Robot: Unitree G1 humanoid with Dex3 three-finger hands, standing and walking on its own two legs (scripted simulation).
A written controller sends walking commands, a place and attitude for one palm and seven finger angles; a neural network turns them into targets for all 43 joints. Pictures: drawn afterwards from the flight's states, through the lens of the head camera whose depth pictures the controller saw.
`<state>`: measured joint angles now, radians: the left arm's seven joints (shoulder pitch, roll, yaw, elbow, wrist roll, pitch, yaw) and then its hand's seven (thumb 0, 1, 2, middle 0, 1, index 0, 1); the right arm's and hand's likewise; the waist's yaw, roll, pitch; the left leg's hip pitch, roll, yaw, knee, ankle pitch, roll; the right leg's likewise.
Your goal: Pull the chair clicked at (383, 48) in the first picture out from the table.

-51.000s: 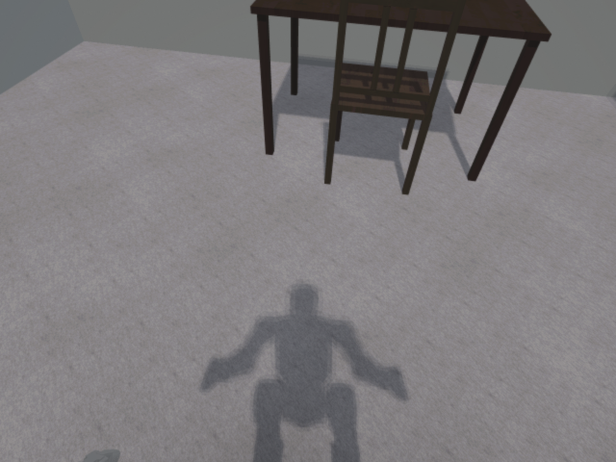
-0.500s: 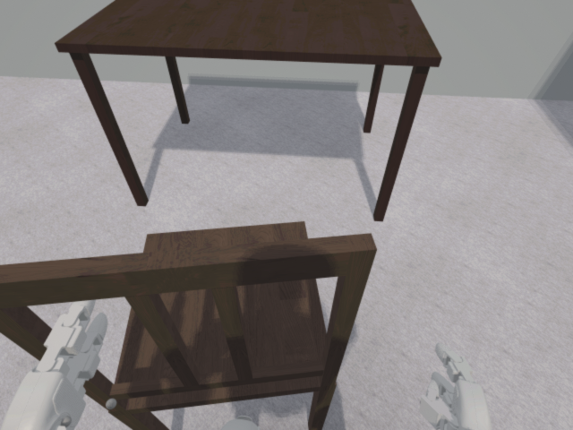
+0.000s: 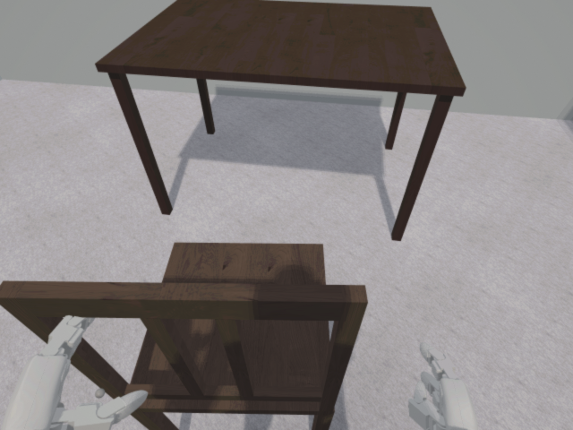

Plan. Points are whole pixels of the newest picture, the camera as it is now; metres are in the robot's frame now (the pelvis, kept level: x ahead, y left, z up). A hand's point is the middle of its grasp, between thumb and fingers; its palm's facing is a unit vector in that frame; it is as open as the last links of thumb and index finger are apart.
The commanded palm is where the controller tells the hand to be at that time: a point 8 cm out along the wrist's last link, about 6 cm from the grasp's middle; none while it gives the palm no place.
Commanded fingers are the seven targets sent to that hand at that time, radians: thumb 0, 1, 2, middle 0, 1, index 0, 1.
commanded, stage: draw the hand back to the body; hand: left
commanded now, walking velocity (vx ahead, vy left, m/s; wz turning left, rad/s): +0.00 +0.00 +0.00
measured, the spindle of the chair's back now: (180, 358) +0.23 +0.21 -0.07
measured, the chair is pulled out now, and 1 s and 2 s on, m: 0.71 0.70 0.71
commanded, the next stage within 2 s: step back with the hand held close in 0.64 s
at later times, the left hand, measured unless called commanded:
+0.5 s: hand (98, 382) +0.15 +0.24 +0.06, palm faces +0.28 -0.80 -0.53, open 6.9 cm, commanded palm +0.15 +0.28 +0.19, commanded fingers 0.00 0.90 0.90 -0.20 -0.30 -0.20 -0.30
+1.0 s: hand (101, 392) +0.14 +0.23 +0.06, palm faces +0.14 -0.83 -0.54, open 6.6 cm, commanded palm +0.10 +0.27 +0.19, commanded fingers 0.00 0.90 0.90 -0.20 -0.30 -0.20 -0.30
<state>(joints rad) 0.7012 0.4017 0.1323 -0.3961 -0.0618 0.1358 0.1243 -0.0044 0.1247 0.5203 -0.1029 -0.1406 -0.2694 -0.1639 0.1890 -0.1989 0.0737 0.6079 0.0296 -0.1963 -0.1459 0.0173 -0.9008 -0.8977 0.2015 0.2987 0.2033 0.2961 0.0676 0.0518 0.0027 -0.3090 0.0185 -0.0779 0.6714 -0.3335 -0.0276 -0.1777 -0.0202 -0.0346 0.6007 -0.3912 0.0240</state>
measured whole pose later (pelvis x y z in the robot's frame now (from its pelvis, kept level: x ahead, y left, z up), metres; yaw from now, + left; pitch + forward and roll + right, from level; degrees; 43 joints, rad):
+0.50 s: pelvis +0.02 -0.02 +0.00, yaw +2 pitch -3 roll +0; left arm 0.64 0.46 0.16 -0.40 -0.08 0.27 0.15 0.01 0.86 0.88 -0.21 -0.29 -0.37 -0.32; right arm 0.19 -0.24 0.05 0.70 0.04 -0.31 -0.11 0.02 -0.90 -0.90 0.20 0.30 0.20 0.30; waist 0.10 0.06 0.05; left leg -0.24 0.02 -0.11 0.61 -0.33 -0.05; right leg -0.11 -0.02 -0.07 0.58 -0.42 0.00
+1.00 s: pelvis -0.03 -0.03 +0.01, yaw +1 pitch -3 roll -1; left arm 0.57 0.52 0.20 -0.40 -0.09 0.18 0.09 0.01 0.89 0.89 -0.21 -0.30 -0.40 -0.33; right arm 0.13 -0.25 0.02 0.58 0.07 -0.12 -0.11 0.02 -0.90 -0.90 0.20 0.30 0.20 0.30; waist 0.07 0.06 0.20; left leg -0.26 0.06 -0.12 0.53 -0.21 -0.08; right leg -0.15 0.02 -0.07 0.51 -0.30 -0.02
